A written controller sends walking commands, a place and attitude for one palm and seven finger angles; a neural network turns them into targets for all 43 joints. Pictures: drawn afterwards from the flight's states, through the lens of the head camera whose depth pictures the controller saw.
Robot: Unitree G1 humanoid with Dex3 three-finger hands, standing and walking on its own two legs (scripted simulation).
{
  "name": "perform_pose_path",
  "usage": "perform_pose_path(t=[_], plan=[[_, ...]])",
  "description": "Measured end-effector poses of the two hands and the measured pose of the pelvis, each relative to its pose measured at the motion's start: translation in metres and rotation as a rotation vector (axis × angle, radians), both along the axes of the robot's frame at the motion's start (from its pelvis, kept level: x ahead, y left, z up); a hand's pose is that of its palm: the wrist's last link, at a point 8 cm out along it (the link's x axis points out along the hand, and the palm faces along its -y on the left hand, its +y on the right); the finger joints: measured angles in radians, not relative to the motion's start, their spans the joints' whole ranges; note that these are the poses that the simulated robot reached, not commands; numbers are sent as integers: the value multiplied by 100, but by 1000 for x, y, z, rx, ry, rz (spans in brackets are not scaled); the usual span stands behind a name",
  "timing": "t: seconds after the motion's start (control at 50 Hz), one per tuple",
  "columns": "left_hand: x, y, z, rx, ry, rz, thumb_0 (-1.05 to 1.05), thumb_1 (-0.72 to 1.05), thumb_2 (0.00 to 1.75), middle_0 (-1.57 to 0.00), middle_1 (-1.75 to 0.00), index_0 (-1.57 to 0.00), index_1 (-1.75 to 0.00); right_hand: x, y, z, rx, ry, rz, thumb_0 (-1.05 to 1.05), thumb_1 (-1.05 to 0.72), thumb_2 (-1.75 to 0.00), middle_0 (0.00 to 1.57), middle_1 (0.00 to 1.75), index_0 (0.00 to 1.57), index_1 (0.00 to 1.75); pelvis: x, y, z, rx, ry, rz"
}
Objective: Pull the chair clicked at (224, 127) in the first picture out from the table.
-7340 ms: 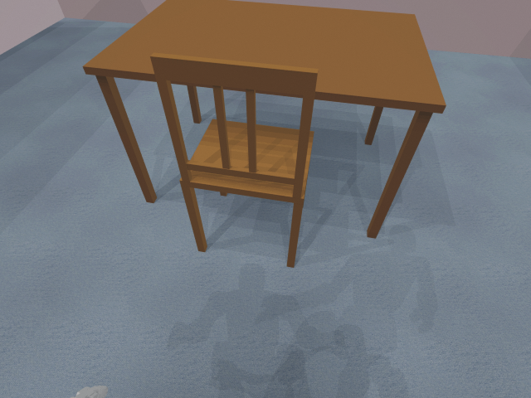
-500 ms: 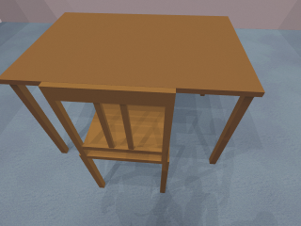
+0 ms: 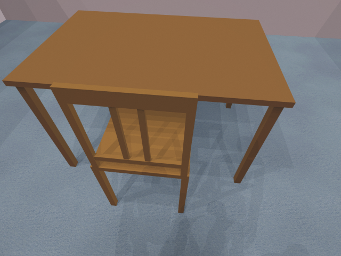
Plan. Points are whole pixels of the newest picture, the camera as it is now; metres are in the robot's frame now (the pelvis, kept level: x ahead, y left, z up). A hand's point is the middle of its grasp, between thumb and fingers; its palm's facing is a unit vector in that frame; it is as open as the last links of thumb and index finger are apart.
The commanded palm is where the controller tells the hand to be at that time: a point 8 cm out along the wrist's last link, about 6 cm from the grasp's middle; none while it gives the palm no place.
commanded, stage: come to a stop and stand still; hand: left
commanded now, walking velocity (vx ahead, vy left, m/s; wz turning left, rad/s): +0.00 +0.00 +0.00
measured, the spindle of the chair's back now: (120, 135) +0.51 +0.22 -0.09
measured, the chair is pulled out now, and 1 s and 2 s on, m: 0.00 0.00 0.00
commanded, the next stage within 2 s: look again from close up in 0.10 s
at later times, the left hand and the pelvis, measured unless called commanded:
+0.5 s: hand out of the picture +0.02 +0.22 -0.17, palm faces +0.03 -0.97 -0.23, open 7.3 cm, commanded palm none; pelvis +0.01 +0.04 -0.01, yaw +0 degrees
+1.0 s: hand out of the picture +0.01 +0.21 -0.18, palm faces +0.03 -0.98 -0.17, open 7.3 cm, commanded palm none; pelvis +0.02 +0.05 +0.00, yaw +0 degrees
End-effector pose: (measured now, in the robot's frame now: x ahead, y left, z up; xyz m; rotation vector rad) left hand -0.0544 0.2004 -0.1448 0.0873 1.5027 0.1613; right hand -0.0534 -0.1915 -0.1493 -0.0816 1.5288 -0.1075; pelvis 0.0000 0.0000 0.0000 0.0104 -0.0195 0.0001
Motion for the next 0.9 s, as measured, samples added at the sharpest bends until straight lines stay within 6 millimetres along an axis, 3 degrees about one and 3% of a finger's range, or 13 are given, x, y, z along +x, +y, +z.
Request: perform_pose_path(t=[0.2,0.28,0.44,0.56,0.72,0.9], plan=[[15,4,-2,-2,-35,-8,1,91,90,-20,-30,-20,-30,-8,16,0,17,11,-19,0,-91,-90,20,29,19,30,2,6,-1,2,7,-2],[26,12,-4,11,-70,-36,1,91,90,-20,-30,-20,-30,5,18,-9,17,-31,-19,0,-91,-90,20,29,19,30,-1,15,-6,-26,18,3],[60,53,0,69,-147,-57,2,92,90,-20,-30,-20,-30,38,33,-15,15,-163,-13,0,-91,-90,20,29,19,30,8,34,-8,-14,10,3],[79,69,6,88,-195,-56,1,92,90,-20,-30,-20,-30,44,39,-14,11,-161,13,1,-92,-90,20,29,19,30,11,44,-6,-5,4,-1],[74,72,4,72,-145,-57,1,93,90,-20,-30,-20,-30,48,37,-10,-13,-136,20,1,-91,-90,20,29,20,30,15,50,-5,-1,4,-8],[59,61,-2,33,-80,-39,1,92,90,-20,-30,-20,-30,54,31,-6,-38,-110,28,1,-91,-90,20,29,19,30,21,51,-4,-3,2,-5]])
